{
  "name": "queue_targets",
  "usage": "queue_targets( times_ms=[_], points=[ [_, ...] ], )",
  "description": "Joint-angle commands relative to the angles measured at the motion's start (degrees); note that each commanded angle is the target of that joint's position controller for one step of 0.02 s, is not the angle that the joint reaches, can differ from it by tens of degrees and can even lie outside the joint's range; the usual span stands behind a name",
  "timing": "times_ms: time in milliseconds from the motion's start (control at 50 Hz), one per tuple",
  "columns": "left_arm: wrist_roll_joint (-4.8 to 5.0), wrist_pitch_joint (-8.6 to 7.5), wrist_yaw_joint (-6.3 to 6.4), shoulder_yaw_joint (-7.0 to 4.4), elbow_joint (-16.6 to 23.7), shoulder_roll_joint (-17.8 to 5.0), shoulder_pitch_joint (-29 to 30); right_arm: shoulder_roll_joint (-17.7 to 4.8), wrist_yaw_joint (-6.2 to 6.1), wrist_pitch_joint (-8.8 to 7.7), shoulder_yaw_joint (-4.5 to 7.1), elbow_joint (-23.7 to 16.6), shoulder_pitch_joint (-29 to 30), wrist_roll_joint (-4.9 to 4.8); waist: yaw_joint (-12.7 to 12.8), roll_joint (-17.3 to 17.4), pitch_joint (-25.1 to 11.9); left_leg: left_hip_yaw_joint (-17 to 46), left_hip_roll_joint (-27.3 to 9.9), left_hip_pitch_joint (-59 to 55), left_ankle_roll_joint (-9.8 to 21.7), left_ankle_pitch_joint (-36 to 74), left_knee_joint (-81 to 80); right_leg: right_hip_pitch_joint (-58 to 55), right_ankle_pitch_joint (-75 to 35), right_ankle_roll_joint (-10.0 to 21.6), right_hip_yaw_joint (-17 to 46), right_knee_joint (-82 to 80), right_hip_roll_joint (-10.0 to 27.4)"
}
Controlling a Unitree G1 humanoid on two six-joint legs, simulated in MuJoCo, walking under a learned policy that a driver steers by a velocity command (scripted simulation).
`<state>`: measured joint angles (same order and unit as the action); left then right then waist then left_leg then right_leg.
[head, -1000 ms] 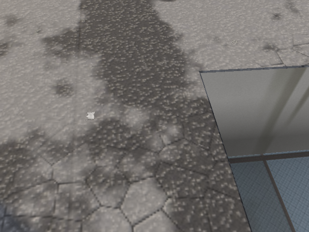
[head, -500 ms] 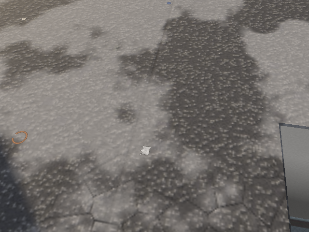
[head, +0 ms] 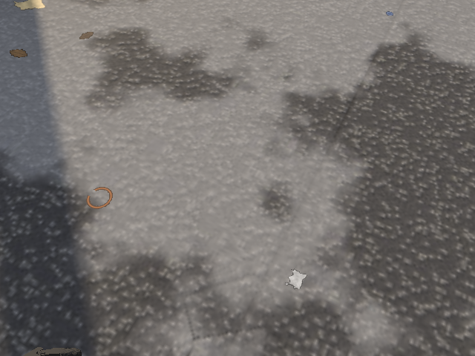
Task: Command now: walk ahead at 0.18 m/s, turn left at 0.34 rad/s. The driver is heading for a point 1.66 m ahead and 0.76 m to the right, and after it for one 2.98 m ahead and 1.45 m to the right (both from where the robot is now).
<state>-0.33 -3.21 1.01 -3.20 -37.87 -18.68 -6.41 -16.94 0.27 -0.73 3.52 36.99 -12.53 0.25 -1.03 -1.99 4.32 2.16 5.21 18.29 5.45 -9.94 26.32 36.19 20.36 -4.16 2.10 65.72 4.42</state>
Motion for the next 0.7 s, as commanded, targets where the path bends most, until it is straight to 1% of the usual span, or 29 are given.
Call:
queue_targets(
  times_ms=[20,40,80,120,160,180,200,220,240,260,280,300,320,340,360,380,400,420,440,460,520,540,580,600,620,640,660,680,700],
  points=[
    [-0.27,0.52,0.03,-0.54,0.95,-2.64,-5.7,-7.63,-1.38,-0.8,1.72,-3.43,3.12,0.08,2.77,4.61,-12.14,8.89,-14.4,-7.61,9.03,39.49,-6.11,-2.25,-7.49,-1.05,-0.27,-6.49,0.48],
    [-0.31,0.55,-0.2,-0.06,0.98,-1.58,-4.52,-6.68,-1.59,-0.59,1.25,-2.74,3.22,0.0,2.3,5.19,-12.23,7.02,-13.49,-7.57,7.94,38.53,-6.01,-3.5,-10.76,-0.96,-0.46,-10.56,0.75],
    [0.07,0.46,-0.79,0.58,0.94,-0.3,-2.26,-5.21,-1.75,-0.43,0.42,-1.23,2.96,0.41,1.06,6.14,-12.14,4.55,-12.8,-7.36,6.19,36.8,-6.37,-7.28,-16.68,-0.37,-0.47,-18.41,1.22],
    [0.73,0.36,-1.31,0.51,1.22,-0.95,-0.1,-5.66,-1.46,-0.62,0.25,0.42,1.72,1.02,-0.47,5.81,-10.83,4.29,-13.94,-7.73,5.62,34.59,-7.18,-9.98,-19.85,0.76,-0.56,-23.52,1.01],
    [1.01,0.63,-1.65,0.04,1.98,-2.33,1.29,-6.34,-0.75,-0.89,0.35,1.92,1.23,1.3,-1.19,5.78,-8.54,4.59,-15.3,-8.91,6.03,32.68,-6.63,-9.98,-16.91,2.14,-0.59,-26.35,0.61],
    [0.93,0.82,-1.75,-0.24,2.56,-2.98,1.82,-6.73,-0.46,-0.9,0.46,2.54,1.17,1.18,-1.3,5.96,-7.59,5.11,-15.96,-10.01,6.26,32.4,-5.59,-9.29,-13.69,2.98,-0.89,-27.38,0.11],
    [0.65,0.97,-1.86,-0.59,3.14,-3.74,2.1,-7.55,-0.46,-0.76,0.73,3.04,0.88,0.76,-1.54,6.63,-6.58,5.55,-16.48,-11.44,6.56,33.17,-3.8,-7.74,-10.45,3.76,-1.7,-27.84,-0.8],
    [0.67,1.06,-1.99,-0.88,3.75,-4.02,1.96,-7.76,-0.73,-0.28,0.96,3.55,0.78,0.09,-1.18,6.73,-6.02,5.71,-16.65,-12.74,6.31,33.59,-1.28,-7.1,-8.32,4.73,-2.19,-29.82,-1.53],
    [0.59,1.03,-2.21,-0.98,4.06,-4.03,1.06,-7.96,-1.18,0.26,1.08,3.68,0.65,-0.54,-0.49,6.41,-6.2,5.49,-16.32,-13.64,5.35,33.71,1.42,-8.32,-10.42,5.83,-2.94,-33.4,-2.27],
    [0.36,0.9,-2.24,-1.29,4.29,-4.86,-0.35,-7.98,-1.67,0.58,1.24,3.93,-0.61,-0.68,0.13,4.96,-7.32,4.44,-14.82,-13.17,3.37,33.35,4.86,-12.52,-19.93,7.36,-1.76,-37.45,-2.0],
    [-0.03,0.85,-1.84,-2.27,4.46,-8.14,-2.91,-7.68,-2.12,0.19,1.36,3.08,-1.81,0.42,-0.18,0.34,-11.27,1.36,-10.5,-9.17,0.42,29.5,11.66,-21.08,-40.02,10.05,3.93,-35.66,1.61],
    [-0.39,1.14,-1.57,-3.1,4.44,-10.95,-5.98,-6.78,-2.49,-0.37,1.19,2.09,-3.3,1.15,-0.32,-7.12,-17.07,-2.95,-3.52,1.39,-4.9,15.67,22.55,-32.07,-51.52,18.52,15.78,-35.32,9.41],
    [-0.22,1.93,-0.93,-2.69,2.97,-7.58,-11.63,-5.93,-2.29,-0.37,0.78,0.86,2.67,1.74,4.93,-13.73,-18.97,-1.77,1.75,12.65,-7.92,-19.6,34.62,-39.16,-54.37,25.94,26.9,-40.21,15.79],
    [0.0,2.05,-0.51,-1.89,2.72,-5.89,-11.93,-6.06,-1.63,-0.05,0.9,0.18,2.97,0.71,4.55,-11.27,-19.85,3.58,-0.11,15.7,-8.16,-29.45,41.56,-39.31,-47.07,25.19,28.68,-41.87,16.22],
    [0.13,2.12,-0.3,-2.2,3.54,-6.16,-9.23,-4.98,-1.38,0.46,0.76,0.3,3.43,-0.05,3.5,-6.67,-17.14,4.69,-1.66,17.48,-8.34,-27.66,45.11,-36.46,-40.94,22.36,25.73,-41.8,13.76],
    [0.62,2.41,-0.11,-2.7,4.11,-7.12,-6.19,-4.51,-1.31,0.99,0.6,0.15,3.5,-0.09,2.16,-3.26,-13.45,4.09,-3.0,18.29,-8.4,-24.56,42.48,-31.55,-36.46,19.73,21.99,-42.74,11.82],
    [0.84,2.81,0.17,-2.85,4.98,-7.2,-3.6,-4.66,-1.54,1.47,0.74,0.1,3.73,0.19,1.01,-2.36,-11.87,3.72,-4.21,16.74,-8.43,-21.17,36.48,-27.74,-30.41,17.55,19.71,-43.99,9.6],
    [0.89,3.52,0.15,-3.03,5.45,-7.0,-1.91,-3.67,-1.55,1.72,0.54,0.19,3.44,0.13,0.26,-3.46,-10.85,2.17,-3.81,13.94,-8.87,-19.24,30.44,-24.29,-26.08,16.13,17.71,-44.71,6.76],
    [0.65,4.22,0.18,-3.39,5.77,-7.44,-1.74,-2.89,-1.45,1.71,0.33,0.46,2.97,0.12,0.42,-5.15,-10.76,0.95,-2.74,11.4,-9.38,-17.87,27.18,-22.19,-24.72,16.07,17.15,-45.08,5.57],
    [0.47,4.69,0.35,-3.69,5.9,-7.75,-2.15,-2.64,-1.32,1.54,0.28,0.75,2.29,0.05,0.62,-6.35,-11.83,0.85,-2.36,9.09,-9.59,-16.5,24.37,-21.56,-23.67,16.14,17.14,-45.08,5.13],
    [0.91,5.49,0.7,-4.22,6.07,-8.21,-3.01,-3.04,-0.93,0.56,0.41,0.6,2.19,-0.52,1.54,-8.33,-13.37,0.97,-2.02,4.19,-8.94,-10.83,15.71,-20.37,-18.24,15.41,18.76,-45.14,4.74],
    [0.99,5.77,0.83,-4.29,6.24,-8.28,-2.78,-3.36,-0.72,0.23,0.61,0.59,1.84,-0.52,1.46,-8.65,-13.42,0.89,-1.92,2.79,-8.58,-9.29,12.81,-19.98,-16.2,14.98,19.72,-44.9,4.63],
    [1.44,6.62,1.18,-4.16,6.81,-7.9,-1.24,-3.19,-0.31,-0.41,1.05,1.38,-0.85,-0.41,-0.4,-8.34,-12.73,-0.79,-1.33,-3.28,-7.47,-3.25,2.66,-16.99,-12.31,12.91,20.05,-43.08,2.99],
    [1.4,6.54,1.19,-3.88,6.68,-6.8,-2.37,-4.79,-0.43,-0.46,1.84,1.77,-2.0,0.11,-0.53,-6.91,-12.21,0.43,-3.44,-7.73,-6.08,-1.69,-1.27,-13.54,-7.1,10.64,18.92,-40.67,0.87],
    [0.75,6.34,0.95,-3.04,6.99,-3.83,-3.47,-9.29,-1.0,-0.31,3.07,1.31,-4.48,1.22,-0.44,2.1,-11.96,11.94,-15.35,-13.05,-1.73,-5.17,-6.71,-5.74,4.43,6.87,14.18,-30.09,-3.56],
    [0.86,5.47,0.75,-2.85,9.29,-2.88,-2.88,-13.39,-0.99,0.33,3.92,1.29,-1.67,2.93,1.56,20.44,-7.92,27.99,-26.6,-7.76,6.94,-3.79,-12.18,2.68,14.03,4.22,3.63,-16.61,-10.62],
    [0.44,4.87,0.82,-4.12,7.77,-7.15,-4.38,-10.03,-1.17,-0.21,2.94,-1.06,1.24,3.55,1.23,15.5,-7.17,27.98,-27.68,-5.68,10.08,-1.4,-12.23,1.98,13.5,2.85,6.42,-5.13,-6.79],
    [1.12,4.91,0.76,-4.89,6.06,-8.45,-5.63,-7.25,-1.76,-0.43,2.18,-1.68,4.46,2.67,2.69,11.02,-6.39,22.09,-24.89,-4.4,7.96,0.59,-10.78,1.62,9.92,2.37,6.72,-0.57,-6.53],
    [1.1,5.48,1.06,-4.91,4.18,-7.66,-7.76,-5.96,-2.08,-0.55,1.82,-2.25,6.8,1.54,3.59,8.64,-5.92,16.31,-21.27,-5.14,5.62,2.03,-9.61,1.67,6.71,1.24,5.92,1.94,-6.02]
  ],
)
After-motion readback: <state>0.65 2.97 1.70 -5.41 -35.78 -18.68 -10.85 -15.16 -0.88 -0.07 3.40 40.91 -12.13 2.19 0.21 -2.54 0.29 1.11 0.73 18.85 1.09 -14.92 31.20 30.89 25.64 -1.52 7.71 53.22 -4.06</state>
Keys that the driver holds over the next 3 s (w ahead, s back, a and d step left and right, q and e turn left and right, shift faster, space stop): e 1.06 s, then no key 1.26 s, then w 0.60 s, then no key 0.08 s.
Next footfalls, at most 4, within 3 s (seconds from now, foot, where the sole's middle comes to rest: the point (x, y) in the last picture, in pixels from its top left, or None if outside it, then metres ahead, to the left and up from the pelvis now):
0.26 right None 0.21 -0.14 -0.78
0.60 left None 0.22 0.11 -0.78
1.04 right None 0.12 -0.13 -0.78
1.42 left None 0.26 0.07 -0.78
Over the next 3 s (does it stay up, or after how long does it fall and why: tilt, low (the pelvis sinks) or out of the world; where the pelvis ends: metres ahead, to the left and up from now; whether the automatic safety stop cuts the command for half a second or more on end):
stays up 0.30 -0.15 0.00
